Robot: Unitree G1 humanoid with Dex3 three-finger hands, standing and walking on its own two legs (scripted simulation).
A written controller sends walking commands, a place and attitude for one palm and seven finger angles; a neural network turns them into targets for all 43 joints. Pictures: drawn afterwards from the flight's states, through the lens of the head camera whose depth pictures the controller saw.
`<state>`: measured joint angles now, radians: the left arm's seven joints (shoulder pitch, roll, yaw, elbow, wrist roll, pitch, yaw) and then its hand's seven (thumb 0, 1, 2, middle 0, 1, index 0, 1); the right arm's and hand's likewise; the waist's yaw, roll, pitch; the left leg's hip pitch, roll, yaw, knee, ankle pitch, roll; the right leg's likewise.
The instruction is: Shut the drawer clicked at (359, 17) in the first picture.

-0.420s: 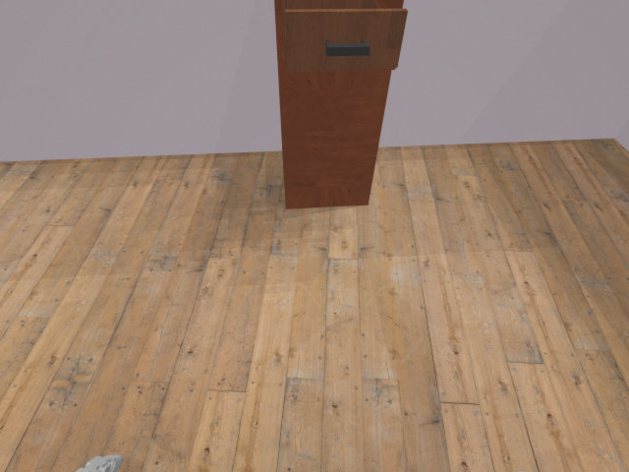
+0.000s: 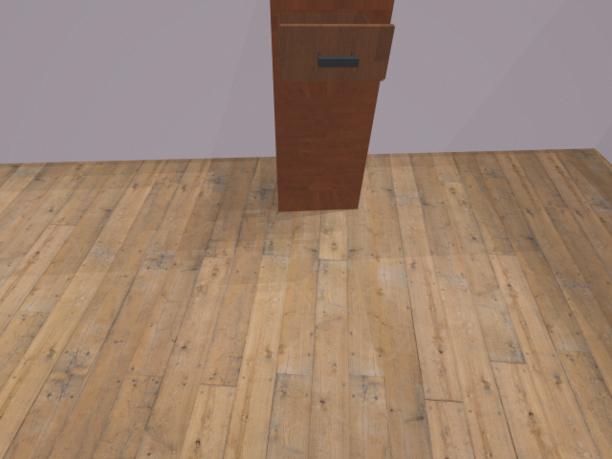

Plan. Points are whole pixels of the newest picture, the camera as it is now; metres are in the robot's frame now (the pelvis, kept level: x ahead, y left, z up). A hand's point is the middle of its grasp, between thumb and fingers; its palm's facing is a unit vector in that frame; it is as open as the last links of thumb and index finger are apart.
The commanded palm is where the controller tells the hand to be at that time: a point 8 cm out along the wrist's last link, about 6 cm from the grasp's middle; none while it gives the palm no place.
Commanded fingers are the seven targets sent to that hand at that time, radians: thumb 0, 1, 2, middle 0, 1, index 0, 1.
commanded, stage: stand and wait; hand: left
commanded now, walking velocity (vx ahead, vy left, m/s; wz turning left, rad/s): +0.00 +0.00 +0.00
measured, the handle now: (337, 58) +1.18 -0.01 +0.02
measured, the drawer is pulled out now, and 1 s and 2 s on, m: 0.13 0.13 0.13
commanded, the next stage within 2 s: look at it before walking up in 0.54 s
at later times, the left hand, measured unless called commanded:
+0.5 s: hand out of the picture +0.05 +0.24 -0.15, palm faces -0.02 -0.94 -0.33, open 7.4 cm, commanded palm none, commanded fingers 0.00 0.90 0.90 -0.20 -0.30 -0.20 -0.30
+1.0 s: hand out of the picture +0.04 +0.24 -0.15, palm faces -0.02 -0.94 -0.33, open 7.4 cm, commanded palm none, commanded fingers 0.00 0.90 0.90 -0.20 -0.30 -0.20 -0.30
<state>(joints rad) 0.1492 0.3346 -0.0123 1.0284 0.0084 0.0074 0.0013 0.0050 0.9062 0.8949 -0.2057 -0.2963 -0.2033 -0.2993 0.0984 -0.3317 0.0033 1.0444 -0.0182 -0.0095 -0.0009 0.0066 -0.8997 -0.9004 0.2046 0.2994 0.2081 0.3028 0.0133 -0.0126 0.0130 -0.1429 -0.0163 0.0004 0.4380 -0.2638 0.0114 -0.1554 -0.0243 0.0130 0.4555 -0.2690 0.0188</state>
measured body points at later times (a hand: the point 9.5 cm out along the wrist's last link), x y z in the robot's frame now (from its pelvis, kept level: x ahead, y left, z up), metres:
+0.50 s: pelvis -0.02 -0.01 +0.00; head -0.03 -0.01 +0.45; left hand +0.05 +0.29 -0.13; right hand +0.05 -0.30 -0.13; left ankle -0.02 +0.11 -0.74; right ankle -0.01 -0.13 -0.74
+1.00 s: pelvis -0.02 -0.01 +0.00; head -0.02 +0.00 +0.45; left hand +0.05 +0.29 -0.13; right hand +0.05 -0.30 -0.13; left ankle -0.02 +0.11 -0.74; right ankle -0.01 -0.13 -0.74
